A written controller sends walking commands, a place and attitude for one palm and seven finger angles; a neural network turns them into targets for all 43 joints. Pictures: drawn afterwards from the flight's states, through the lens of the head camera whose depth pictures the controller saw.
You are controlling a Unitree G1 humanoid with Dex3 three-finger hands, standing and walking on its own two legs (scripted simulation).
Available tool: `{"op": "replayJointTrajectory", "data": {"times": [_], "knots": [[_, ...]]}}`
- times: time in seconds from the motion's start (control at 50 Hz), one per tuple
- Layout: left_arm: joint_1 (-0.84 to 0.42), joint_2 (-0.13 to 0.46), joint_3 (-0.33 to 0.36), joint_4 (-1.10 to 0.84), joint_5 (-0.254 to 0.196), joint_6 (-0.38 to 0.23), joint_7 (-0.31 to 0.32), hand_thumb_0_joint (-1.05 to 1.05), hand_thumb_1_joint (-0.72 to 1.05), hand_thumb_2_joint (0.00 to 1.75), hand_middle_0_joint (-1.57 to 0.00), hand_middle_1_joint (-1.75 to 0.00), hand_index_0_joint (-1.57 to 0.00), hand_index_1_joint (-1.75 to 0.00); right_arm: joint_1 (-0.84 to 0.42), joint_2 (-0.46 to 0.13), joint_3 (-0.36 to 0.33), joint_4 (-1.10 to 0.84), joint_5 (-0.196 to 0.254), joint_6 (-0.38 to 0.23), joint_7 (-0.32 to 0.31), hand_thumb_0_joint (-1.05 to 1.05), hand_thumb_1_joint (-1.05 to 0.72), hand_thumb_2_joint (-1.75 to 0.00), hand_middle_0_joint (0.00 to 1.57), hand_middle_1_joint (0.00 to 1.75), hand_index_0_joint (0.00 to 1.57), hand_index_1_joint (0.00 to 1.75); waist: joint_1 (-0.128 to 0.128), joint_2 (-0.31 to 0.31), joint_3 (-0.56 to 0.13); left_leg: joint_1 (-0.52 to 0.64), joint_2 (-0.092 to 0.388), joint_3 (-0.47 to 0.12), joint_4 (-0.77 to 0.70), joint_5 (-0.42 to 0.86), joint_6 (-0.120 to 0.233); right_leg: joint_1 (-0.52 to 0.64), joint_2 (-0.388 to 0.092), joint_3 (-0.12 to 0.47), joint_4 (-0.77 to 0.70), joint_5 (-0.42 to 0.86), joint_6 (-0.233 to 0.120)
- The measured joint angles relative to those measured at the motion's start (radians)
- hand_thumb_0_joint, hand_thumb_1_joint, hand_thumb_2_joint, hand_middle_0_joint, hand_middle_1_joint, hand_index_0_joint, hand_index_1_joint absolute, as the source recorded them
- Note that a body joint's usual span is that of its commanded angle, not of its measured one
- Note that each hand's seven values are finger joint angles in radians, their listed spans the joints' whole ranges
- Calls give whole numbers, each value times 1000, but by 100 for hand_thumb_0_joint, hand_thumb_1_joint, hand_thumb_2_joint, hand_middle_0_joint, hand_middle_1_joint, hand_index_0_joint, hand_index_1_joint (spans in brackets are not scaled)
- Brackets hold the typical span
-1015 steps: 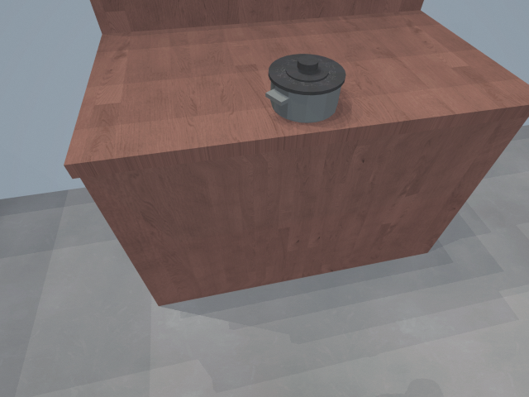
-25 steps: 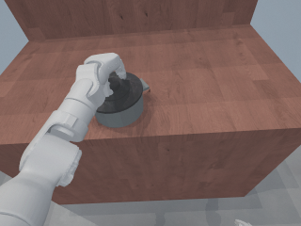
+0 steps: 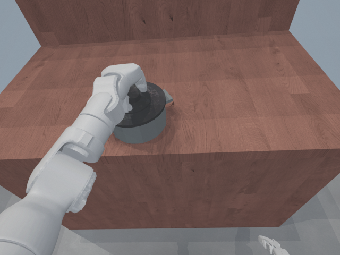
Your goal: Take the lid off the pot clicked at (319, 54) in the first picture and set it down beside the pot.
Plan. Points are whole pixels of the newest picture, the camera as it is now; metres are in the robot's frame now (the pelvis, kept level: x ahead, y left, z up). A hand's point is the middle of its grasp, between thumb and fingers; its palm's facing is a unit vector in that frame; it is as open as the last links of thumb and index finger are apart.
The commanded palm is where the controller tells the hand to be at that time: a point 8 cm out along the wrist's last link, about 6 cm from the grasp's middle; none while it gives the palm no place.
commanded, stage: close the fingers and squeeze the knob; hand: left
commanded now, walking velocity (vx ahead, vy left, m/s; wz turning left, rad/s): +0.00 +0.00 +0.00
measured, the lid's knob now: (131, 95) +0.49 +0.10 +0.13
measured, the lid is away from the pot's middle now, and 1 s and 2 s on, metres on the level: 0.00 0.00 0.00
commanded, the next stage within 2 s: lift the lid straight up in 1.52 s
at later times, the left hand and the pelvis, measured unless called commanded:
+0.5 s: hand (128, 95) +0.46 +0.10 +0.15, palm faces -0.33 -0.05 -0.94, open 8.5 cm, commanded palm +0.45 +0.10 +0.21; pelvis +0.00 +0.00 +0.00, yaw -1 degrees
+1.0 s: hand (127, 95) +0.46 +0.10 +0.15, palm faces -0.33 -0.06 -0.94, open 7.6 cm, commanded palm +0.45 +0.11 +0.21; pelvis +0.00 +0.00 +0.00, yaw +0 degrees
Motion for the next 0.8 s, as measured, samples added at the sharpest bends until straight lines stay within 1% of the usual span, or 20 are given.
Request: {"op": "replayJointTrajectory", "data": {"times": [0.12,0.16,0.24,0.34,0.4,0.54,0.66,0.8], "knots": [[8,-3,0,-3,-5,-3,5,0,-20,130,-68,-36,-72,-38,8,-2,0,7,0,2,-1,1,-91,-89,20,30,20,30,-1,3,2,5,0,0,0,0,0,5,0,0,-1,0,0],[4,-2,13,6,-6,-7,5,0,-17,126,-65,-43,-69,-45,9,-2,2,10,-1,1,-3,1,-91,-89,20,30,20,30,-3,2,4,5,1,1,-1,1,0,5,1,1,-1,1,0],[-11,3,8,30,-2,-8,8,0,-11,119,-62,-56,-66,-57,15,-2,2,11,-1,-1,-8,1,-91,-89,20,30,20,30,-8,-2,6,2,2,2,-2,3,0,1,2,2,-2,3,-1],[-21,10,21,49,0,-14,9,0,-5,115,-60,-67,-64,-69,25,-6,1,13,-2,-4,-12,1,-91,-89,20,30,20,30,-15,-3,6,-2,3,5,-4,3,0,-4,4,5,-5,6,0],[-28,11,15,57,5,-13,7,0,-1,112,-59,-73,-64,-74,31,-8,-2,15,-1,-5,-12,1,-91,-89,20,30,20,30,-17,-4,6,-3,4,7,-5,3,0,-5,4,7,-5,6,0],[-18,16,29,42,0,-14,1,0,6,107,-60,-82,-65,-84,41,-13,-6,17,-2,-6,-12,1,-91,-89,20,30,20,30,-19,-1,4,0,4,9,-7,0,2,-2,5,9,-12,6,1],[12,15,25,-5,0,-12,-1,0,12,101,-62,-89,-67,-90,38,-12,-9,12,-1,-7,-2,1,-91,-89,20,30,20,30,-13,2,3,7,4,8,-8,-2,3,7,4,8,-16,6,3],[-6,4,21,15,-2,-11,6,0,16,93,-64,-93,-67,-93,9,-4,2,8,3,-3,-4,1,-91,-89,20,30,20,30,-8,-5,3,1,3,7,-1,-3,3,2,3,7,-10,4,3]]}}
